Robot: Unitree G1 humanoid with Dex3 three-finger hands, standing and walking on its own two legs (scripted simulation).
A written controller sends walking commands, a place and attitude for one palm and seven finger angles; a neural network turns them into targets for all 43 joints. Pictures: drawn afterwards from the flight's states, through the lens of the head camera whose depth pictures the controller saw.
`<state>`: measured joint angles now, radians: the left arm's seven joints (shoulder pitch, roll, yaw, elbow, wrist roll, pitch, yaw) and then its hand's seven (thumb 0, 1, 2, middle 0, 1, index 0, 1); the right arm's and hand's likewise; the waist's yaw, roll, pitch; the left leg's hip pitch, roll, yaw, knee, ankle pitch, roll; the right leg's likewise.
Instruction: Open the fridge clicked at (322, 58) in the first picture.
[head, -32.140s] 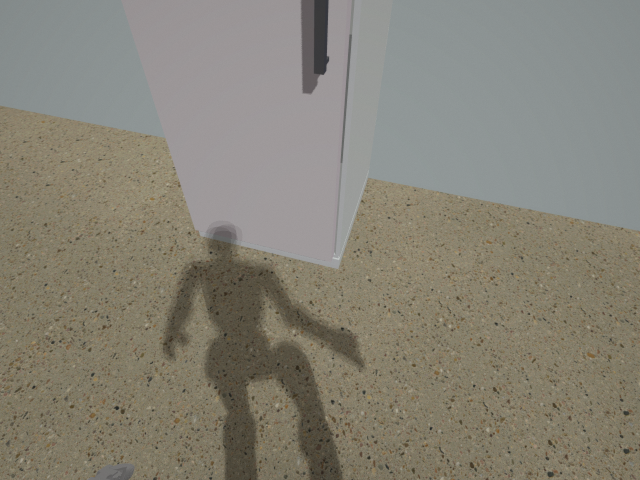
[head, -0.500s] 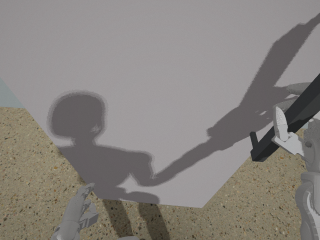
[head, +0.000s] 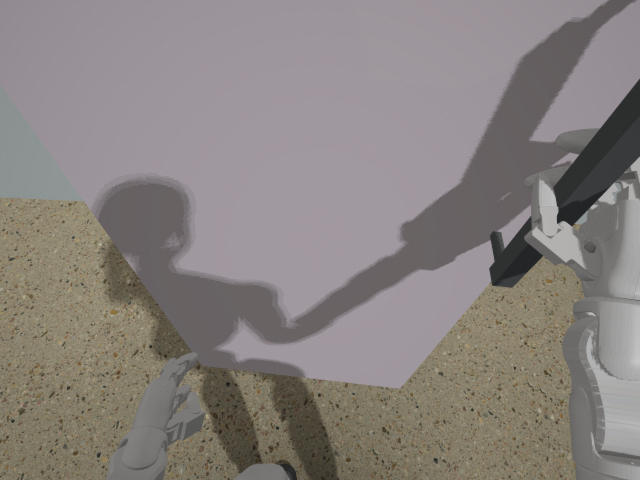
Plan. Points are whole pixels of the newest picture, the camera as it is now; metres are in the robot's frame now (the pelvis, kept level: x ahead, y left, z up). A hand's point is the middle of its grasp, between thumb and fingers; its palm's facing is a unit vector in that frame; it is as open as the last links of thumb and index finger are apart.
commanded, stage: walk backward, drawing the door open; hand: right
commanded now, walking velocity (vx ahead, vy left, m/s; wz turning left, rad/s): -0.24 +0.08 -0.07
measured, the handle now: (575, 163) +0.38 -0.15 +0.24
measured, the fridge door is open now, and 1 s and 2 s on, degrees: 4 44 62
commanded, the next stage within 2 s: stop walking and hold the door back in 1.42 s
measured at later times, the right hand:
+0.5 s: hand (524, 465) +0.15 -0.09 +0.21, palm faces +0.12 +0.98 -0.14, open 7.2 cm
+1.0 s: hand out of the picture +0.00 +0.02 +0.20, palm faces +0.42 +0.88 -0.21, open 7.6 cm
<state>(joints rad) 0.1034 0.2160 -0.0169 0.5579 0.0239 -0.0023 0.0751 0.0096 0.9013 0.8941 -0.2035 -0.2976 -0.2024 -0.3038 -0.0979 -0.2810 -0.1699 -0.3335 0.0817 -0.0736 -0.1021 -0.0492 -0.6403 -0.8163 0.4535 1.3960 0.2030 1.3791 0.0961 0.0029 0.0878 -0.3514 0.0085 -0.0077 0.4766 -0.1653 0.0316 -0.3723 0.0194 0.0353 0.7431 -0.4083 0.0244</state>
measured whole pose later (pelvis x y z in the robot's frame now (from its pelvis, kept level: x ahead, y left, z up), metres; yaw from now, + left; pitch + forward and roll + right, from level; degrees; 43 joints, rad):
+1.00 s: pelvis -0.17 +0.22 +0.00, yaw -29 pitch -1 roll +0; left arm 0.11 0.17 0.06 0.66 0.02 -0.09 0.04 0.01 0.90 0.89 -0.20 -0.30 -0.20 -0.30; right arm 0.17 -0.23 0.03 -0.64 0.01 -0.12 -0.01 -0.08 -0.57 -0.78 0.46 1.40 0.16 1.25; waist 0.02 0.00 0.13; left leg -0.25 0.00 0.08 0.52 -0.26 0.05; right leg -0.49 -0.02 0.05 0.99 -0.51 0.03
